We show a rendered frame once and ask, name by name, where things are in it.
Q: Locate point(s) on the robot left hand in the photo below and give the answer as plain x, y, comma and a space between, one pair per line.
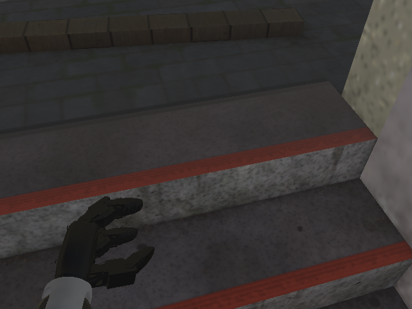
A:
87, 239

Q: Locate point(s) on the left robot forearm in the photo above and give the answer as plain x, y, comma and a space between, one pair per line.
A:
66, 293

